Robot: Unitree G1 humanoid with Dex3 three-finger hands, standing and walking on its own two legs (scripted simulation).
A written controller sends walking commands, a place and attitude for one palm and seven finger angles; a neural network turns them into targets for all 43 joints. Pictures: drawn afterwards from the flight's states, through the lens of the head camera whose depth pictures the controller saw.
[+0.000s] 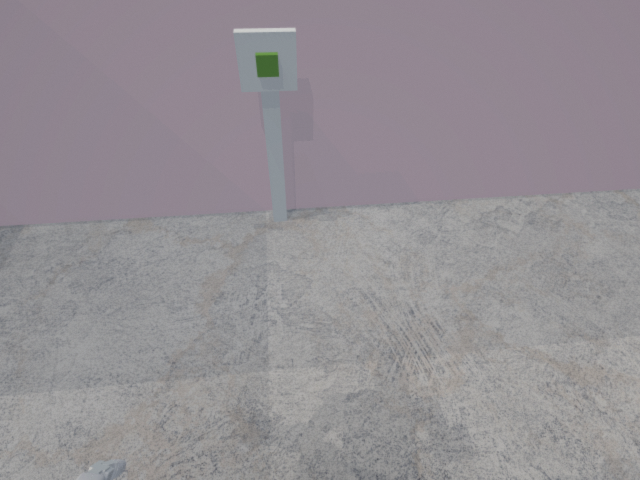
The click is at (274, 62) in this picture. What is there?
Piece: button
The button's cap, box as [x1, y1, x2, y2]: [255, 52, 278, 76]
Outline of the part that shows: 255,53 257,75 278,76 277,52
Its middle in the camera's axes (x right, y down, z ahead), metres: -0.17 -0.53 +1.17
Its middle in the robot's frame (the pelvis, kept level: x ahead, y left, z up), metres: +1.23 +0.22 -0.05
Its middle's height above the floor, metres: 0.72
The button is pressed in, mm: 0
